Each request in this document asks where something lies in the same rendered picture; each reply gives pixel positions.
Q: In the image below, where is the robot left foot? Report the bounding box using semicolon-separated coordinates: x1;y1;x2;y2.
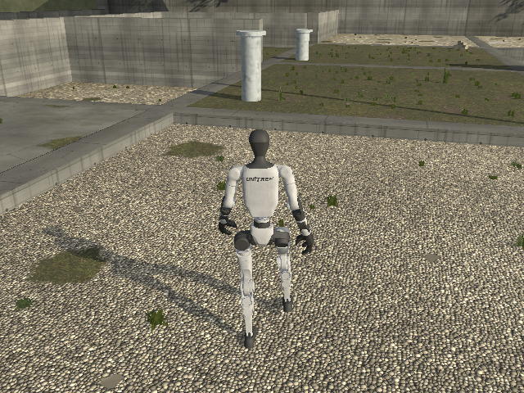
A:
244;326;257;349

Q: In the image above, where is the robot right hand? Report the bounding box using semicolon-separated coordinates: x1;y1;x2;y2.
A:
296;233;314;255

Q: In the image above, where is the left robot upper arm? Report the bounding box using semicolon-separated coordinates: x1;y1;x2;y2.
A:
223;165;243;209

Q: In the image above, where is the robot left hand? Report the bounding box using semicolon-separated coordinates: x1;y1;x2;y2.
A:
219;220;237;235

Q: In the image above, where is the left robot thigh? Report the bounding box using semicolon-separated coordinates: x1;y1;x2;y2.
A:
234;230;255;296

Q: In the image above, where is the right robot forearm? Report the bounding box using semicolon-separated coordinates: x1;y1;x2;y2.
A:
292;198;311;236

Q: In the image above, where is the left robot forearm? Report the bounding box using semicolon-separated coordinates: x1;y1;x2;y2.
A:
219;196;232;224

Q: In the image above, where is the right robot upper arm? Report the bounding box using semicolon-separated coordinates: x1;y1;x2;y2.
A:
277;165;300;211

